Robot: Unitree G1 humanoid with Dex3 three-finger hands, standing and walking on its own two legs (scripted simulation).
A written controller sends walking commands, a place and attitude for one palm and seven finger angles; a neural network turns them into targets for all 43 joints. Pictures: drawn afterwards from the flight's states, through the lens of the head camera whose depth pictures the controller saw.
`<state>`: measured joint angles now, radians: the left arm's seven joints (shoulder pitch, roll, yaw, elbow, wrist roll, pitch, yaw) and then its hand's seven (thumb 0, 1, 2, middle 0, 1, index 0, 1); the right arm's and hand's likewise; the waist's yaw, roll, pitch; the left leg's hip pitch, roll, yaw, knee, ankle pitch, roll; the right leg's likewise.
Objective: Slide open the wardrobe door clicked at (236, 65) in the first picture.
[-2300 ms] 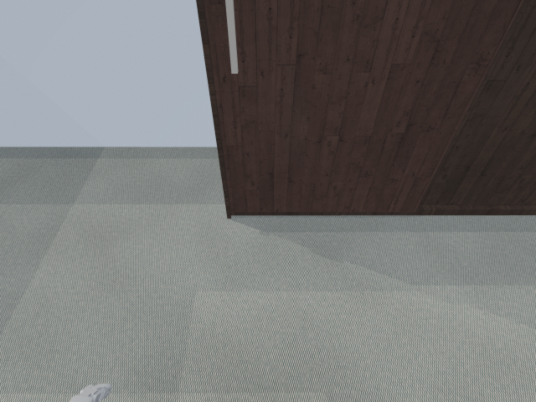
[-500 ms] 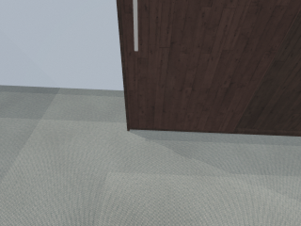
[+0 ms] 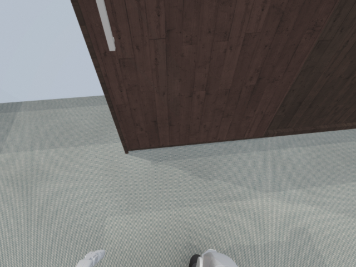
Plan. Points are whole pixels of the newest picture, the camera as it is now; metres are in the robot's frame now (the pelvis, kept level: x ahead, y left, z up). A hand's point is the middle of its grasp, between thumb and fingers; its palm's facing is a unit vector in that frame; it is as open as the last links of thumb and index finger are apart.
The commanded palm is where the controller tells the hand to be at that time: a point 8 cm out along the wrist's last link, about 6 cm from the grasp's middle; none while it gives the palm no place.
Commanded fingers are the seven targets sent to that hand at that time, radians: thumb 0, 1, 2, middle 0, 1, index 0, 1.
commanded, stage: turn to face it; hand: left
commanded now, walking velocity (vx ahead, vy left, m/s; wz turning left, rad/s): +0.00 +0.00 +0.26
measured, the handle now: out of the picture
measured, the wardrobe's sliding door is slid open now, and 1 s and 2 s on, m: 0.00 0.00 0.00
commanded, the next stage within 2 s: take the last steps up to it in 0.08 s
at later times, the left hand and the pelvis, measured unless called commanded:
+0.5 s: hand out of the picture +0.11 +0.21 -0.16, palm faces +0.15 -0.98 -0.14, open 7.3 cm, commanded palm none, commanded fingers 0.00 0.90 0.90 -0.20 -0.30 -0.20 -0.30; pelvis +0.13 +0.04 +0.03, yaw +6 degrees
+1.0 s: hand (115, 203) +0.29 +0.19 -0.14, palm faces +0.21 -0.95 -0.21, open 7.2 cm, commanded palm none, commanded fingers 0.00 0.90 0.90 -0.20 -0.30 -0.20 -0.30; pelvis +0.29 +0.01 +0.03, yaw +9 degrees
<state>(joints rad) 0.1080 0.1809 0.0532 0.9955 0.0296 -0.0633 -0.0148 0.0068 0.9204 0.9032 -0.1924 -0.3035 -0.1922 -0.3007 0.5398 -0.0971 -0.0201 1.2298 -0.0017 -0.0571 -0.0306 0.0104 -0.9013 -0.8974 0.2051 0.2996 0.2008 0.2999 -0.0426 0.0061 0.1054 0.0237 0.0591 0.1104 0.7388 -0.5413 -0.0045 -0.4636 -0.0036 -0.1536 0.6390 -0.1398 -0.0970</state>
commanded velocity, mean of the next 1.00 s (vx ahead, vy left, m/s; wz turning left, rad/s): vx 0.21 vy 0.01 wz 0.09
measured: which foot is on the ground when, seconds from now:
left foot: up 0.00-0.36, down 0.38-0.80, up 0.82-1.00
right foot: down 0.00-0.40, up 0.42-0.78, down 0.80-1.00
